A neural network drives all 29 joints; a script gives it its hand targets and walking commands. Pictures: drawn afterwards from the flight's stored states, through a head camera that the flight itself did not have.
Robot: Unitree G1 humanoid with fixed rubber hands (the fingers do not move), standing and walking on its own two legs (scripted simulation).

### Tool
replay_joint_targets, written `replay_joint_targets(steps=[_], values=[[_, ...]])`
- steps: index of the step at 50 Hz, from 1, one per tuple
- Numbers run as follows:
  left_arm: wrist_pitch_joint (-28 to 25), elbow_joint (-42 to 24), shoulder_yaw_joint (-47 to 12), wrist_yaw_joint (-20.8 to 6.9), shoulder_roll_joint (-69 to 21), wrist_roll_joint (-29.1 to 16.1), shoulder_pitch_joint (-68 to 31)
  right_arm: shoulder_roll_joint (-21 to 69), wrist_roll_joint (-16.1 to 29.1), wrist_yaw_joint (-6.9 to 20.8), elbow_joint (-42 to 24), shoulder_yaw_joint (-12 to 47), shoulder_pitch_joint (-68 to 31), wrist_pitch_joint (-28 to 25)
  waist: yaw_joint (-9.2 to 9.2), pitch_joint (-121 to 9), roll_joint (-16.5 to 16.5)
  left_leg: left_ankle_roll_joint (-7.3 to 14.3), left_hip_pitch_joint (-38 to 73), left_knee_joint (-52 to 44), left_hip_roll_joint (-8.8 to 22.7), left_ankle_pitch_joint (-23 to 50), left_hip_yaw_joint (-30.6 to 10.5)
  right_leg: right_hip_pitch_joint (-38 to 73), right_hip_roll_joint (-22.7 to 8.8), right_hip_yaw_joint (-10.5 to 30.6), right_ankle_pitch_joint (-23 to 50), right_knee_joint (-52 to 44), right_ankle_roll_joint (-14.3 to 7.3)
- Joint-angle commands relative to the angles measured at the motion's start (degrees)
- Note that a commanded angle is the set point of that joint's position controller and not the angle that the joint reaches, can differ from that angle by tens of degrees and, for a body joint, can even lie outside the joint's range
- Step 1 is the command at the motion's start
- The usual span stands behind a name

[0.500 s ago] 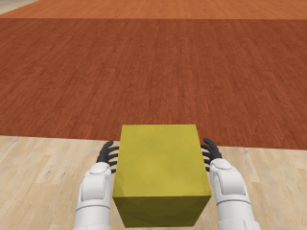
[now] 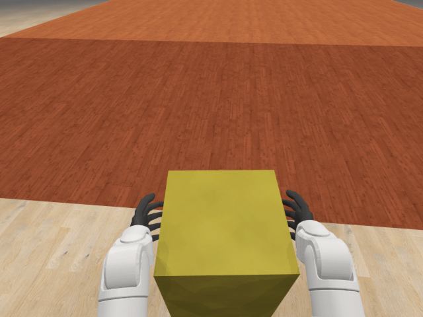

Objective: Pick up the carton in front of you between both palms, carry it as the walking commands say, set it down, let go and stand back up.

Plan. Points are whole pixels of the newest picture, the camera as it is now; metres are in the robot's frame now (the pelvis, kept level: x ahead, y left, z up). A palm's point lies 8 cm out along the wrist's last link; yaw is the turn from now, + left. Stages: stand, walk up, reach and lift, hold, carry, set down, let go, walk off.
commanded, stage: carry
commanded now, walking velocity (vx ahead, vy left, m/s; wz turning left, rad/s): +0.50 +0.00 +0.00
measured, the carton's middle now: (221, 246) +0.29 +0.00 +0.01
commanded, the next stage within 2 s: none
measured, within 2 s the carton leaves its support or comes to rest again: neither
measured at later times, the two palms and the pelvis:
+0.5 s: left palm (144, 152) +0.52 +0.18 +0.08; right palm (259, 148) +0.52 -0.12 +0.08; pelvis +0.25 +0.03 -0.01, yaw -2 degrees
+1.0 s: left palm (171, 102) +0.84 +0.15 +0.06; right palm (253, 101) +0.84 -0.15 +0.06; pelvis +0.58 -0.01 -0.01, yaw +2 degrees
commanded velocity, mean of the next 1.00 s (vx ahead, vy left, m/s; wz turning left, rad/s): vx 0.50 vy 0.00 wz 0.00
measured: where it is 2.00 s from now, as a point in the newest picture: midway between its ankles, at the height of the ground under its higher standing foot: (207, 188)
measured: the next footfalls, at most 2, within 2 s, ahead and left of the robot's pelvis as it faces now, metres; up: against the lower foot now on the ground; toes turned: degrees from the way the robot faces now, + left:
right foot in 0.16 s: +0.08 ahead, -0.11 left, +0.00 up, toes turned -8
left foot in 0.44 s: +0.36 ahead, +0.11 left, +0.00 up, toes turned +10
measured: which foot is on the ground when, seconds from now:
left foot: down 0.00-0.20, up 0.22-0.42, down 0.44-0.94, up 0.96-1.00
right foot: down 0.00-0.02, up 0.04-0.14, down 0.16-0.48, up 0.50-0.88, down 0.90-1.00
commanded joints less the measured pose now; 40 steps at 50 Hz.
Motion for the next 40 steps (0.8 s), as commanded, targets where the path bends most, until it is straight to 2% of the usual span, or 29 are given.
replay_joint_targets(steps=[1,2,3,4,5,6,7,8,9,10,11,12,13,14,16,19,21,22,23,24,25,26,27,28,29,30,32,36,40], values=[[4.11,-8.51,-39.38,-12.04,-46.57,-20.85,-32.03,48.61,21.47,12.3,-7.31,40.82,-32.58,3.58,-0.01,-4.03,3.9,3.38,4.65,-10.12,7.42,-4.88,-6.31,-8.09,-4.56,0.03,-4.92,0.56,-3.38],[5.92,-9.97,-40.65,-12.05,-47.69,-22.52,-31.64,48.23,21.96,11.87,-7.57,40.61,-29.75,4.96,-0.74,-4.67,13.33,6.67,13.04,-13.14,12.93,2.06,-15.35,-17.06,-1.35,-6.06,-2.18,10.78,-1.05],[7.37,-11.42,-41.52,-12.28,-48.11,-24.24,-31.62,48.69,21.84,11.31,-8.58,40.69,-27.55,6.11,-1.05,-2.44,16.76,10.3,18.4,-14.26,16.76,12.32,-21.97,-25.59,-0.52,-8.42,-7.77,10.92,-0.14],[8.4,-12.96,-42.52,-12.65,-49.12,-26.05,-32.64,48.68,21.85,10.85,-11.32,40.79,-27.53,7.18,-1.52,-1.9,14.47,12.2,21.21,-13.26,17.84,21.95,-23.05,-28.23,-0.45,-8.69,-11.29,8.87,-0.15],[9.29,-14.04,-42.97,-12.94,-50.08,-27.54,-32.1,49.08,22.47,10.42,-14.65,41.54,-27.9,8.33,-1.66,-3.33,11.45,12.0,22.28,-11.87,17.57,26.9,-20.29,-26.55,-0.57,-8.98,-10.98,5.43,-0.36],[10.01,-15.06,-42.94,-13.13,-50.92,-28.36,-31.07,49.41,23.16,10.1,-17.7,42.03,-28.51,9.29,-1.4,-5.38,9.29,10.47,21.16,-10.37,16.16,25.73,-15.9,-21.33,-0.17,-9.95,-6.63,0.32,-0.6],[10.69,-15.81,-42.45,-13.13,-51.44,-28.61,-29.53,50.64,23.98,10.03,-19.8,42.42,-28.97,10.22,-0.62,-8.23,7.54,7.92,15.57,-7.43,13.48,22.5,-9.34,-9.93,1.07,-11.84,-0.04,-5.99,-0.86],[11.35,-16.55,-41.8,-13.01,-51.64,-28.34,-27.47,51.18,24.64,10.14,-21.45,42.77,-27.89,11.02,0.01,-11.78,4.94,4.85,5.49,-2.32,10.04,20.79,-2.16,7.17,0.99,-11.52,5.03,-10.23,-1.4],[11.7,-16.85,-41.1,-12.61,-51.74,-27.0,-24.32,51.02,25.48,10.66,-23.9,43.19,-28.94,11.96,1.62,-13.49,-4.0,1.66,-5.84,10.57,5.06,18.74,5.83,18.95,-6.91,2.39,-0.34,-16.64,-4.63],[11.89,-17.8,-40.15,-12.03,-50.37,-25.13,-22.42,51.61,26.81,11.28,-25.64,44.32,-30.29,12.9,1.86,-12.1,-18.05,-0.75,-25.1,22.51,1.01,7.02,9.58,31.4,-19.61,19.4,17.98,-14.0,-11.3],[12.68,-18.84,-40.12,-11.52,-51.44,-24.25,-21.65,51.46,26.97,11.73,-24.33,44.18,-28.66,13.46,2.02,-10.29,-15.44,-0.13,-33.59,25.16,0.52,-11.4,6.24,34.56,-23.17,23.53,32.76,-14.19,-15.3],[13.28,-20.81,-40.36,-11.15,-51.56,-24.63,-24.04,51.26,27.78,11.98,-24.28,44.23,-29.52,13.74,2.2,-9.47,-8.73,0.46,-35.87,26.2,2.65,-13.65,4.67,35.98,-23.1,20.02,35.12,-13.22,-15.24],[13.64,-22.26,-40.63,-10.9,-51.05,-25.21,-25.66,51.04,28.42,12.15,-23.98,44.09,-29.41,14.04,2.34,-9.42,-4.8,0.97,-36.55,23.93,3.82,-13.52,4.43,35.49,-22.49,17.2,30.72,-14.01,-13.83],[14.11,-23.74,-41.27,-10.71,-50.75,-25.96,-26.65,51.02,28.85,12.15,-23.47,43.82,-28.61,14.36,2.35,-7.78,-3.72,1.23,-36.35,19.35,4.48,-12.36,5.03,33.94,-21.07,13.82,26.72,-15.73,-11.9],[14.99,-24.85,-41.67,-10.85,-49.73,-27.18,-27.44,50.87,28.1,11.62,-22.6,42.9,-27.1,14.76,1.85,-7.37,-5.61,0.71,-29.0,10.62,3.52,-3.37,7.87,28.9,-17.22,5.33,25.52,-16.88,-9.06],[16.01,-24.22,-41.97,-11.67,-48.3,-28.18,-26.31,50.05,25.92,10.61,-21.98,41.34,-25.01,15.42,1.28,-6.14,-8.77,0.43,-13.79,-0.01,0.47,7.19,12.7,18.24,-13.87,-4.82,26.26,-16.32,-6.18],[16.64,-24.02,-41.91,-12.11,-47.41,-28.61,-26.61,49.67,25.02,10.28,-21.5,40.6,-24.54,15.83,0.07,-8.3,-7.35,1.21,3.73,-4.77,-2.67,13.08,17.73,9.08,-11.72,-10.6,31.43,-7.76,-4.13],[17.02,-24.05,-41.75,-12.28,-46.75,-28.65,-26.8,49.25,24.58,10.23,-21.06,40.08,-24.31,16.08,-0.26,-10.85,-5.42,1.69,14.05,-5.26,-3.39,10.26,18.93,4.09,-9.74,-13.57,31.36,-0.56,-2.93],[17.36,-23.85,-41.27,-12.46,-45.7,-28.54,-27.7,48.75,24.22,10.2,-20.84,39.65,-24.2,16.37,-1.39,-13.59,-1.06,2.4,25.06,-5.73,2.75,4.79,10.89,-4.61,-7.82,-13.87,21.39,10.36,-1.31],[18.01,-24.53,-41.33,-12.71,-45.24,-28.76,-29.43,48.06,23.49,10.09,-19.72,39.05,-24.5,16.4,-1.64,-13.92,14.44,8.13,27.2,-18.12,20.46,-9.16,-21.19,-16.01,-1.17,-13.87,5.15,28.03,1.39],[18.35,-23.05,-41.45,-12.91,-45.9,-28.9,-30.67,48.76,23.51,9.95,-19.01,38.98,-25.54,16.56,-1.5,-12.46,15.03,13.59,29.33,-21.72,26.12,-3.73,-31.8,-24.67,0.17,-6.36,-7.84,36.99,0.0],[18.22,-21.83,-41.19,-13.15,-47.18,-28.82,-30.43,49.94,24.0,9.95,-20.0,39.62,-26.68,16.58,-1.49,-11.34,10.15,13.84,27.45,-20.31,25.1,3.24,-27.58,-27.47,-3.8,-3.09,-6.78,41.54,-1.61],[17.91,-21.25,-41.01,-13.39,-48.75,-28.8,-30.23,51.61,24.46,10.04,-20.48,40.33,-27.63,16.34,-1.42,-11.07,5.93,13.12,25.07,-18.98,23.54,9.83,-22.27,-28.41,-5.89,-2.71,-4.32,42.45,-2.44],[17.42,-21.03,-40.91,-13.48,-50.38,-28.64,-29.91,53.41,25.01,10.25,-21.41,41.05,-28.93,15.91,-1.22,-10.98,1.22,11.48,22.53,-19.03,22.31,12.47,-17.25,-27.72,-7.59,-2.05,-0.42,39.69,-2.69],[16.82,-21.02,-40.9,-13.41,-51.4,-28.09,-29.46,54.95,25.6,10.53,-22.3,41.83,-30.05,15.43,-0.84,-10.85,1.27,9.51,20.13,-19.65,20.48,15.05,-12.12,-25.97,-8.38,-2.24,2.13,35.74,-2.47],[16.26,-21.16,-41.26,-13.21,-52.84,-27.6,-29.1,55.75,26.12,10.8,-22.84,42.34,-30.62,15.0,-0.79,-11.15,3.11,8.38,19.19,-20.13,19.3,16.68,-8.58,-24.25,-7.79,-3.33,3.45,32.21,-2.18],[15.05,-21.69,-41.42,-12.56,-54.46,-26.58,-27.14,56.21,27.33,11.48,-24.53,43.26,-30.05,14.54,-0.94,-10.74,5.03,7.98,19.53,-20.83,17.32,19.57,-3.44,-23.52,-6.37,-5.69,5.27,26.28,-1.54],[14.18,-22.55,-41.43,-10.94,-53.12,-24.5,-24.42,53.74,28.18,12.5,-25.09,43.62,-27.5,14.46,-1.08,-8.0,7.73,7.87,22.6,-20.65,14.15,26.73,3.48,-25.12,-4.41,-9.62,11.01,11.79,-0.81],[14.94,-21.85,-41.37,-10.89,-51.37,-23.61,-21.26,51.32,26.46,12.84,-22.65,42.38,-22.5,14.96,-1.32,-3.88,9.14,6.82,21.76,-20.31,12.43,33.68,8.29,-19.5,-1.92,-14.29,17.87,-0.94,-1.92]])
